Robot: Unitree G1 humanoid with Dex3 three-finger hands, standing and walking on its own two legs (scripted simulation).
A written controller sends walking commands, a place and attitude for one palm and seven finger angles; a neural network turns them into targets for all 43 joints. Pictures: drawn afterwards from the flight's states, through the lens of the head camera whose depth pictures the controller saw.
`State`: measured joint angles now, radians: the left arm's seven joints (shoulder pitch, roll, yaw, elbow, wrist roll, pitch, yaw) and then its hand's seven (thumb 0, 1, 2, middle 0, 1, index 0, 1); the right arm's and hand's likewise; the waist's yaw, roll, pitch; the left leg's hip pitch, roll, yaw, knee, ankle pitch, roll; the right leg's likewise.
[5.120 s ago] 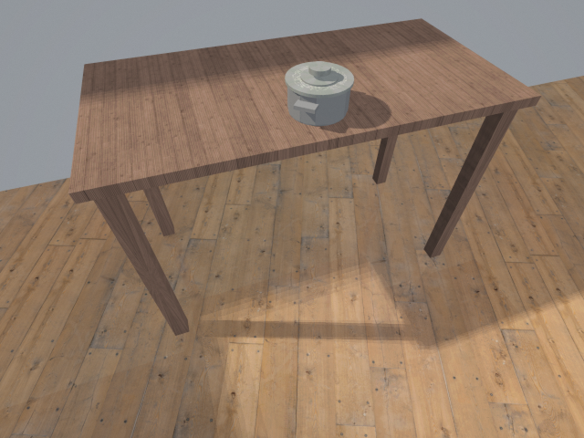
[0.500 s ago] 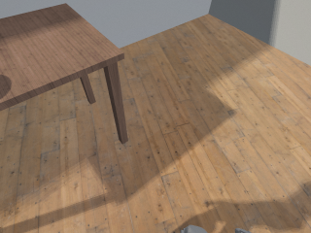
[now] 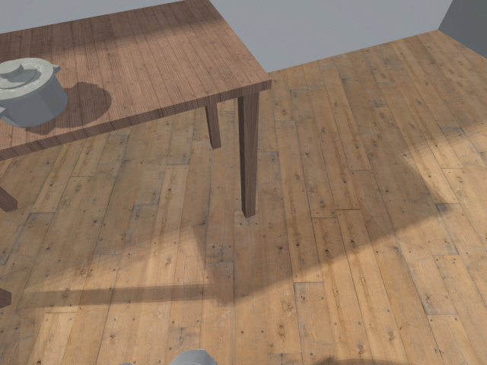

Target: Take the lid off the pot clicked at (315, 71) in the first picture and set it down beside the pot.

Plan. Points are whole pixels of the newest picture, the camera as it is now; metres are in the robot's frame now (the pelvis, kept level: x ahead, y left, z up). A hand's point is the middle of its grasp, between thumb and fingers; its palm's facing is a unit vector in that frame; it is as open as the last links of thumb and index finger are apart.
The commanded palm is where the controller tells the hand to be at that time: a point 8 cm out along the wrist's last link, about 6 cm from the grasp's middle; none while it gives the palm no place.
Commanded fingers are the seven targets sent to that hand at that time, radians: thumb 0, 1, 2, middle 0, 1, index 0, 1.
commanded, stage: turn to face it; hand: left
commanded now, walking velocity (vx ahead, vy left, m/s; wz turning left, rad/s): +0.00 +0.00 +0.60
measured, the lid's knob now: (9, 69) +0.66 +0.57 +0.10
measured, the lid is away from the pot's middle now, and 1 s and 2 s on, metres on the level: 0.00 0.00 0.00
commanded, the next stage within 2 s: take the last steps up to it in 0.66 s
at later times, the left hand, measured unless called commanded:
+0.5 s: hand out of the picture +0.07 +0.23 -0.14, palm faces +0.30 -0.89 -0.34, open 7.4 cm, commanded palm none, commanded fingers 0.00 0.90 0.90 -0.20 -0.30 -0.20 -0.30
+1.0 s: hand out of the picture -0.09 +0.18 -0.18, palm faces +0.54 -0.81 -0.23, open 7.4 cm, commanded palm none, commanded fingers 0.00 0.90 0.90 -0.20 -0.30 -0.20 -0.30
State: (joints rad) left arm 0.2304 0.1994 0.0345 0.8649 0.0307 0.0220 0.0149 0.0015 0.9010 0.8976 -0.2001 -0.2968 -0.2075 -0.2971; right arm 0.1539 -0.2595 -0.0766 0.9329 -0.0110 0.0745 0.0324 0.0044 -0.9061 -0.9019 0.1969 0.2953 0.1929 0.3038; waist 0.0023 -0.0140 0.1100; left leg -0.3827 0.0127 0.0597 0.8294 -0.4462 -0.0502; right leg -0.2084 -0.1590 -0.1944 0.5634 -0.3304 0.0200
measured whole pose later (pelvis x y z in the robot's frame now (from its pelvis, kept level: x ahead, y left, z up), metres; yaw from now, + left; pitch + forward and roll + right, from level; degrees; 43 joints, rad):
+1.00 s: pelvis +0.03 +0.01 -0.01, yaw +28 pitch -1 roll +1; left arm 0.36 0.22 0.07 1.01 0.03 0.03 0.00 0.00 0.90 0.90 -0.20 -0.30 -0.21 -0.30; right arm 0.14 -0.21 -0.04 0.95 -0.02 0.01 0.01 0.00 -0.90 -0.90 0.20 0.30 0.19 0.30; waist 0.06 -0.04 0.05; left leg -0.21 -0.03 0.06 0.53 -0.31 0.03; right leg -0.28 -0.12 -0.15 0.72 -0.45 0.01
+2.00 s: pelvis +0.28 +0.21 -0.01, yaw +30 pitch -1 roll +1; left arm 0.39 0.18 0.03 1.12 0.01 0.00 0.04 0.00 0.91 0.90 -0.20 -0.30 -0.20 -0.30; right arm 0.08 -0.15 -0.01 1.00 -0.01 -0.04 -0.01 0.00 -0.91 -0.90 0.20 0.30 0.19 0.30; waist 0.08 -0.05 0.07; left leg -0.34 0.02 0.12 0.55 -0.20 0.04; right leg -0.19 -0.09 -0.05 0.75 -0.54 0.03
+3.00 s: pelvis +0.28 +0.18 -0.01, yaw +29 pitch +0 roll -1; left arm 0.31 0.13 0.00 1.07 0.02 -0.01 0.04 0.00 0.91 0.90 -0.20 -0.30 -0.20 -0.30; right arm 0.31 -0.17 -0.01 1.05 -0.02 -0.01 -0.01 0.01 -0.92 -0.90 0.20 0.30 0.20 0.30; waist -0.01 0.05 0.01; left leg -0.29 0.02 0.00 0.59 -0.30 0.00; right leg -0.22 -0.02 -0.04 0.56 -0.34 0.01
